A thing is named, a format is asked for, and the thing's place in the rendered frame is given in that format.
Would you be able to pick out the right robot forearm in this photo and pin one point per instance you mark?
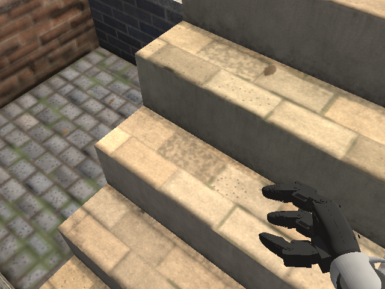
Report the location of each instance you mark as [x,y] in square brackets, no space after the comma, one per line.
[353,271]

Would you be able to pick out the right robot hand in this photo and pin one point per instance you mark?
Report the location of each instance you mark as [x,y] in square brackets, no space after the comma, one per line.
[330,232]

